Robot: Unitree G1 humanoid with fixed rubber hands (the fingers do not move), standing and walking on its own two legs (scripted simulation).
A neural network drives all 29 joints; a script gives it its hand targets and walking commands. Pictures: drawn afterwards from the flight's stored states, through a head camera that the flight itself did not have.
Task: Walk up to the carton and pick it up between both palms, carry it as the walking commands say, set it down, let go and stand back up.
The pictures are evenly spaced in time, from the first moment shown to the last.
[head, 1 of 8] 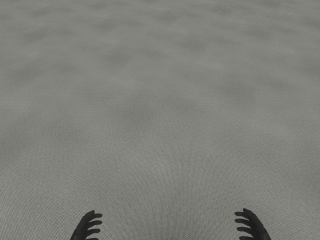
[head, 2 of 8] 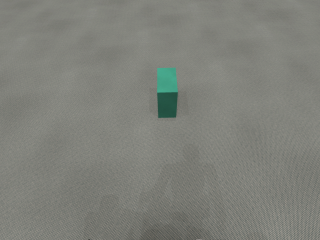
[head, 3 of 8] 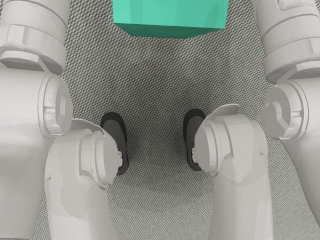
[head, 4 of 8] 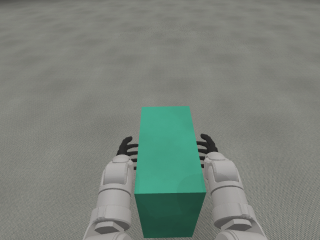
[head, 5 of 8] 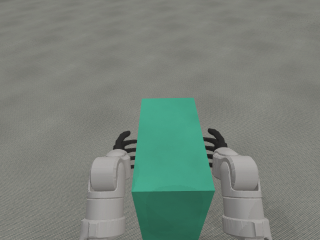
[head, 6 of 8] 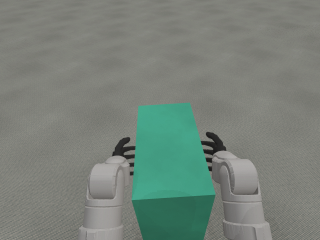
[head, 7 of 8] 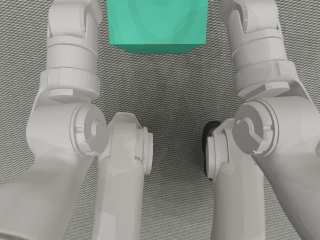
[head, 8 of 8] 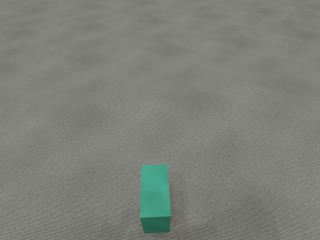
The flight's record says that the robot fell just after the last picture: no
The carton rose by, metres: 0.66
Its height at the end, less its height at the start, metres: +0.00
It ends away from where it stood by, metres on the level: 0.45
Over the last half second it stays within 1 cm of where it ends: yes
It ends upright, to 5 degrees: yes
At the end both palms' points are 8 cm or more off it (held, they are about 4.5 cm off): yes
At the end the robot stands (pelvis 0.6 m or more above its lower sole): yes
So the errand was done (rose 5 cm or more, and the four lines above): yes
